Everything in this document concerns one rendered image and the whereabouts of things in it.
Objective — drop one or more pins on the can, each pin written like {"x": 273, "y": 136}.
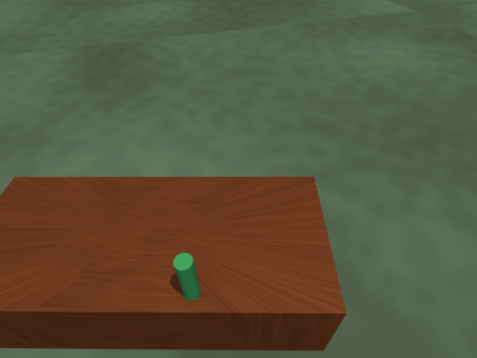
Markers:
{"x": 187, "y": 276}

